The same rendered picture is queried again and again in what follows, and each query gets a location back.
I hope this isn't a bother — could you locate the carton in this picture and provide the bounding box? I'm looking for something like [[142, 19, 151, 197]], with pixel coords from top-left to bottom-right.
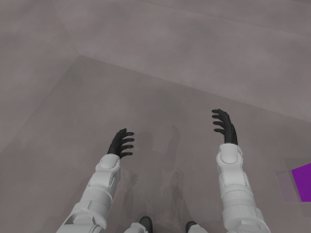
[[292, 163, 311, 202]]

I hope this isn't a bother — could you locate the left robot hand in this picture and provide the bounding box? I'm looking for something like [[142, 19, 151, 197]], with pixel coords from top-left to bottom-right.
[[107, 128, 134, 159]]

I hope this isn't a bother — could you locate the left robot upper arm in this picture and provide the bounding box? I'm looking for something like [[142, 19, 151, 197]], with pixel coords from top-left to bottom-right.
[[56, 223, 106, 233]]

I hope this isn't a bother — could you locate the left robot shin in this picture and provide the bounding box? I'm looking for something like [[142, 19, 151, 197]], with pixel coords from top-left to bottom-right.
[[130, 222, 147, 231]]

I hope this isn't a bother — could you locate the right robot foot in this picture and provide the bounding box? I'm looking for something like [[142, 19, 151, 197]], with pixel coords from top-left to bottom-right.
[[186, 221, 197, 233]]

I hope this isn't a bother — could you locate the right robot hand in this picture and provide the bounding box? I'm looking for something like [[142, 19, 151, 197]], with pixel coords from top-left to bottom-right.
[[212, 109, 238, 146]]

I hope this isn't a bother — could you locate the robot left forearm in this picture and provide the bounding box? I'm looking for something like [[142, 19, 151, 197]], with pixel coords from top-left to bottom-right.
[[56, 153, 121, 233]]

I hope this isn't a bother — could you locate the robot right forearm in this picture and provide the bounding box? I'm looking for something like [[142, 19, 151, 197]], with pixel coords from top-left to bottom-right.
[[216, 143, 271, 233]]

